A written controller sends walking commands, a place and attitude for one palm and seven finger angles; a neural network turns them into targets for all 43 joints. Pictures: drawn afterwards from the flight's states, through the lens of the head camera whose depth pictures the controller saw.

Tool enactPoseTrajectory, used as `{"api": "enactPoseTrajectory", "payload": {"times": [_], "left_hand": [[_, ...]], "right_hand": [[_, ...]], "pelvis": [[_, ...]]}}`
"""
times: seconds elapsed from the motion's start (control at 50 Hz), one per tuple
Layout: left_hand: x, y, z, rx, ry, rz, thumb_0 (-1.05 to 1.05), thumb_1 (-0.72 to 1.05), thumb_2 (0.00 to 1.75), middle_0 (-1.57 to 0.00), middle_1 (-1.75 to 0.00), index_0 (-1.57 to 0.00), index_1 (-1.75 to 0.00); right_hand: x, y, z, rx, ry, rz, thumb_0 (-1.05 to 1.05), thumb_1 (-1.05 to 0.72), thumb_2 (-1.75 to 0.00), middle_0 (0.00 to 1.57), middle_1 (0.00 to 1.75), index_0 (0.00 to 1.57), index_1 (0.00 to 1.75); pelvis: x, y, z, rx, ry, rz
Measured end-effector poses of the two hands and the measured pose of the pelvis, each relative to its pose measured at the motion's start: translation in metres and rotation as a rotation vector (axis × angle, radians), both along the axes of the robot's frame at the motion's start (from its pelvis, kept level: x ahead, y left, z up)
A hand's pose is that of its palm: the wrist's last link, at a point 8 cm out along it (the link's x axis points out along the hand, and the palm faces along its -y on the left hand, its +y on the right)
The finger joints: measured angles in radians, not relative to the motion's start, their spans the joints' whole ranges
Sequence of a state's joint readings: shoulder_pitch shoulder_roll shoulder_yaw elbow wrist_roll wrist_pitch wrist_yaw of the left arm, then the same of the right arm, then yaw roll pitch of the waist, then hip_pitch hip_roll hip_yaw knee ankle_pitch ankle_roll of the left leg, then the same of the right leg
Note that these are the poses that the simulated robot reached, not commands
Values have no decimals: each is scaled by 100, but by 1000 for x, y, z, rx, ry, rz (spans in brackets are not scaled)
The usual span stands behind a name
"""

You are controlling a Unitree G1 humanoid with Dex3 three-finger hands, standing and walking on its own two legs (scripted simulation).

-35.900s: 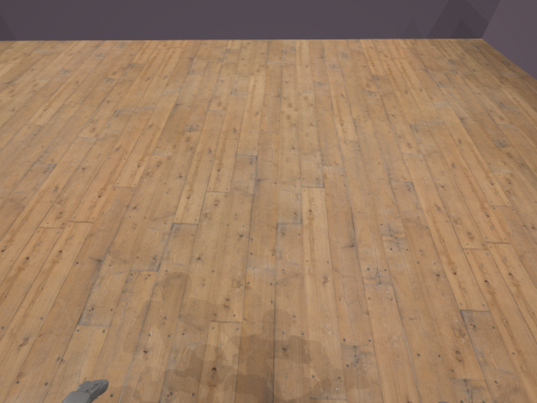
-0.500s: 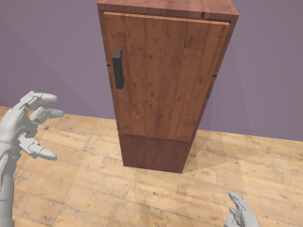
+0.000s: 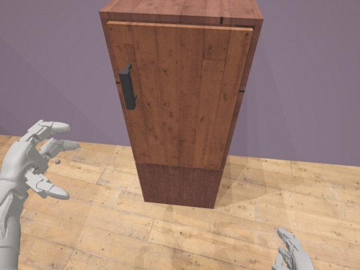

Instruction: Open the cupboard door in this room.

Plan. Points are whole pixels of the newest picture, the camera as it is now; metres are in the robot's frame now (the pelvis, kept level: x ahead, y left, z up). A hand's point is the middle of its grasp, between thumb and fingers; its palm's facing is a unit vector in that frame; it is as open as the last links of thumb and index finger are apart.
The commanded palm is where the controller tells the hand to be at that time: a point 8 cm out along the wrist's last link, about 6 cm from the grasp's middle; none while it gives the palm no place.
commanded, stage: move the hooked fingers beside the handle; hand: left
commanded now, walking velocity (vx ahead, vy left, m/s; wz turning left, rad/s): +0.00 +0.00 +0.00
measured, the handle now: (129, 86) +0.59 +0.20 +0.10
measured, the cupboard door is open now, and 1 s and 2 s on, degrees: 0 0 0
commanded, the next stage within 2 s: none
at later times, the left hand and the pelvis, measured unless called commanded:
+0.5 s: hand (82, 131) +0.38 +0.26 +0.12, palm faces -0.04 -1.00 +0.02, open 14.0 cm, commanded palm +0.35 +0.31 +0.12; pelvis +0.01 +0.00 -0.01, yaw -1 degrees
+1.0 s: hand (95, 112) +0.45 +0.26 +0.11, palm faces -0.04 -1.00 +0.01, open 14.0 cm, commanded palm +0.44 +0.31 +0.11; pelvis +0.02 +0.02 -0.01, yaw -1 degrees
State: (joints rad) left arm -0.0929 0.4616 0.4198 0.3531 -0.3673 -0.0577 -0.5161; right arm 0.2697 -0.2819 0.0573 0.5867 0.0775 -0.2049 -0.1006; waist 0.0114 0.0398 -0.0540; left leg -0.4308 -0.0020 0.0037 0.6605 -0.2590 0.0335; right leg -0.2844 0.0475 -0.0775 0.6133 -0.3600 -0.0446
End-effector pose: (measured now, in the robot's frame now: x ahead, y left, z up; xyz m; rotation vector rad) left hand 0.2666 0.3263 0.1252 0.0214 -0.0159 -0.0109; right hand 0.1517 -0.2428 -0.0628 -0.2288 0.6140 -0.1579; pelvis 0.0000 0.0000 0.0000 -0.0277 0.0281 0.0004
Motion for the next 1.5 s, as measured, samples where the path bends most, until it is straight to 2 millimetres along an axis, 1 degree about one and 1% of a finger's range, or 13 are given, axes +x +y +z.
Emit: {"api": "enactPoseTrajectory", "payload": {"times": [0.1, 0.18, 0.26, 0.34, 0.46, 0.56, 0.64, 0.78, 0.9, 1.0, 1.12, 1.36, 1.5], "left_hand": [[3, -5, -6, -12, 18, 8, -2, -50, 30, -31, -120, -30, -120], [14, -3, -8, -19, 14, 31, -2, -50, 30, -31, -120, -31, -120], [33, -2, -5, -18, 1, 31, -2, -50, 30, -31, -120, -31, -120], [57, -7, -2, -18, 6, -5, -2, -50, 30, -30, -120, -30, -120], [89, -12, -8, -37, 43, -32, -2, -50, 30, -30, -120, -30, -120], [106, -11, -12, -33, 36, -20, -2, -50, 30, -30, -120, -30, -119], [118, -9, -13, -34, 25, -14, -2, -50, 30, -30, -120, -30, -119], [135, -12, -11, -33, 21, -36, -2, -50, 30, -30, -120, -30, -119], [152, -12, -14, -45, 48, -24, -2, -50, 30, -30, -120, -30, -120], [166, -16, -12, -36, 29, -25, -2, -50, 30, -30, -120, -30, -120], [184, -20, -12, -43, 37, -27, -2, -50, 30, -30, -120, -30, -120], [213, -22, -8, -36, 26, -17, -2, -50, 30, -30, -120, -30, -120], [228, -24, -6, -35, 40, -24, -2, -50, 30, -30, -120, -30, -120]], "right_hand": [[2, -5, -1, 1, -1, -1, 2, -91, -90, 20, 30, 20, 30], [0, -10, -5, -11, 25, -5, 2, -91, -90, 20, 30, 20, 30], [-7, -14, -10, -23, 63, -19, 1, -91, -90, 20, 30, 20, 30], [-18, -18, -16, -26, 105, -45, 1, -91, -90, 20, 30, 20, 30], [-35, -20, -22, -24, 173, -89, 1, -91, -90, 20, 30, 20, 30], [-48, -20, -25, -25, 230, -114, 1, -91, -90, 20, 30, 20, 30], [-54, -17, -28, -29, 273, -124, 1, -91, -90, 20, 30, 20, 30], [-53, -11, -30, -28, 306, -132, 1, -91, -90, 20, 30, 20, 30], [-51, -7, -31, -30, 324, -127, 1, -91, -90, 20, 30, 20, 30], [-58, -6, -33, -35, 357, -130, 1, -91, -90, 20, 30, 20, 30], [-77, -9, -38, -41, 422, -159, 1, -91, -90, 20, 30, 21, 30], [-135, -20, -43, -54, 591, -251, 1, -91, -90, 20, 30, 20, 30], [-160, -22, -43, -59, 659, -297, 1, -91, -90, 20, 30, 20, 30]], "pelvis": [[0, -5, -1, 2, 5, -1], [-2, -8, -3, 1, 10, 2], [-2, -9, -4, -1, 20, 4], [0, -8, -5, -1, 37, 1], [6, -3, -5, 3, 68, -17], [12, 2, -6, 4, 88, -28], [16, 6, -6, 1, 100, -28], [22, 12, -7, -3, 114, -25], [21, 15, -8, -6, 128, -21], [20, 17, -9, -9, 144, -21], [18, 16, -11, -11, 162, -23], [16, 12, -16, -15, 204, -35], [16, 11, -18, -19, 231, -42]]}}
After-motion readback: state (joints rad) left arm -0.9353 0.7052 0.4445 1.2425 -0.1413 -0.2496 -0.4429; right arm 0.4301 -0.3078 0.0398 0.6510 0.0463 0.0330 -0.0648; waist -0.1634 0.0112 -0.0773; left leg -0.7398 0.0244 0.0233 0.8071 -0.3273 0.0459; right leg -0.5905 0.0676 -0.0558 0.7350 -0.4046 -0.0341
